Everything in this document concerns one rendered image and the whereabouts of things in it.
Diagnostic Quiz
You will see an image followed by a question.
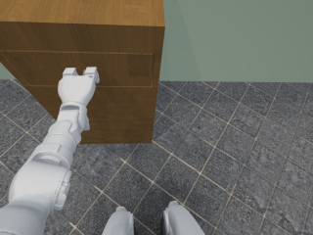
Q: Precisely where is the drawer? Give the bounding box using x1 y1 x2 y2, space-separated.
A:
0 49 153 87

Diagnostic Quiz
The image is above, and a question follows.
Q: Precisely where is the robot left thigh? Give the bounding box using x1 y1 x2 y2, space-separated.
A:
102 211 134 235

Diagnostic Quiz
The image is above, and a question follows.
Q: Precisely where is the robot left hand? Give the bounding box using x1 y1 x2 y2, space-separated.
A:
58 67 100 131

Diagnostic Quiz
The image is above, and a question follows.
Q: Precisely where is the left robot upper arm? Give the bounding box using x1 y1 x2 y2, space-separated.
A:
0 160 72 235

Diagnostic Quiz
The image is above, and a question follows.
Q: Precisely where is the cabinet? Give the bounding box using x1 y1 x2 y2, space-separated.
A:
0 0 165 144

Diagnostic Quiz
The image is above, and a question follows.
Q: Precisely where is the robot left forearm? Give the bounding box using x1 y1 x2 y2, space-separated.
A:
8 102 87 203

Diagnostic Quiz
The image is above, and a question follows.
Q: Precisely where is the robot right shin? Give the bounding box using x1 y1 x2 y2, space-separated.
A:
165 201 179 235

